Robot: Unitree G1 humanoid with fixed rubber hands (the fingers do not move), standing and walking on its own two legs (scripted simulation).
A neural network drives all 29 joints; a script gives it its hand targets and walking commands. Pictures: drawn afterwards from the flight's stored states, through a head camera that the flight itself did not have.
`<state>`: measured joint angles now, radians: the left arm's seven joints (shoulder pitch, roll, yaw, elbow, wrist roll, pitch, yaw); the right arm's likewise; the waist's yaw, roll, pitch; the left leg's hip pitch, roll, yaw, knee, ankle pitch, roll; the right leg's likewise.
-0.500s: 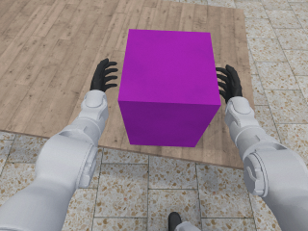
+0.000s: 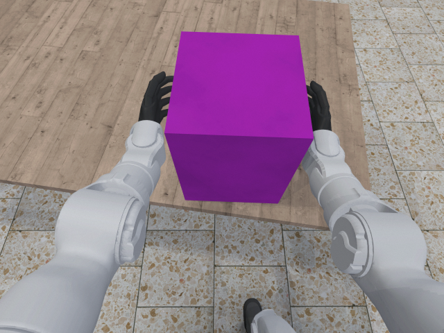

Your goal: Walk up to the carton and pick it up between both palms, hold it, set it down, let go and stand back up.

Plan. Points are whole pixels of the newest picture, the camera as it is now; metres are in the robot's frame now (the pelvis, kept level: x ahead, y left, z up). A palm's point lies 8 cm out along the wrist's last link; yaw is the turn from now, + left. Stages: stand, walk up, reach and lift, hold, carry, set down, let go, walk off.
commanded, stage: reach and lift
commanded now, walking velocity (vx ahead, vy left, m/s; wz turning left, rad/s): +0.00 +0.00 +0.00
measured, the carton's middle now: (235, 127) +0.49 -0.07 +0.02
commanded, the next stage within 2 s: none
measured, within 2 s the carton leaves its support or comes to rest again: neither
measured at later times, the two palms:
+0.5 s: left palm (154, 123) +0.49 +0.08 +0.05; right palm (318, 137) +0.43 -0.21 +0.04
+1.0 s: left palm (155, 124) +0.48 +0.08 +0.05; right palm (318, 136) +0.43 -0.21 +0.04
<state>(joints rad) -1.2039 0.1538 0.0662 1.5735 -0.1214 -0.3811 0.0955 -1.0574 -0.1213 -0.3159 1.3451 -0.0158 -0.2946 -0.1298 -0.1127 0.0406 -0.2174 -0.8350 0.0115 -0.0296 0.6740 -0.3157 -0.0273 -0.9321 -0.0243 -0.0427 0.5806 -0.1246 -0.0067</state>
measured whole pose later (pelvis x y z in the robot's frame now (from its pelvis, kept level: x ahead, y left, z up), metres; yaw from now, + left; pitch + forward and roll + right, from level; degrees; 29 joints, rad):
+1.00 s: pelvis +0.04 +0.01 +0.03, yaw +0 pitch +18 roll -1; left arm -0.87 -0.10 0.56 1.07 0.47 -0.31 0.09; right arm -0.76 0.06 -0.77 0.99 -0.53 -0.42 -0.01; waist -0.11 0.04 -0.04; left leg -0.43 0.03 -0.01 0.37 -0.25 -0.02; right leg -0.51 -0.02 -0.08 0.27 -0.06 0.00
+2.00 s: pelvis +0.02 +0.00 +0.03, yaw +3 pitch +21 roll -1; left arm -0.87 -0.07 0.50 1.13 0.37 -0.39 0.12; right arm -0.80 0.00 -0.71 1.17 -0.51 -0.56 -0.10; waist -0.10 0.02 -0.10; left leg -0.53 0.03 -0.03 0.36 -0.19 -0.03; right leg -0.58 -0.03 -0.13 0.24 -0.01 -0.02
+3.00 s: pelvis +0.01 +0.02 +0.03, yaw +2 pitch +8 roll -1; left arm -0.91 0.03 0.24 1.14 0.07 -0.05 0.17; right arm -0.85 -0.09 -0.24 1.07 -0.05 -0.08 -0.13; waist -0.09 0.03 -0.14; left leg -0.34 0.02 -0.02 0.47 -0.26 -0.01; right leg -0.39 -0.03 -0.10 0.33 -0.07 0.01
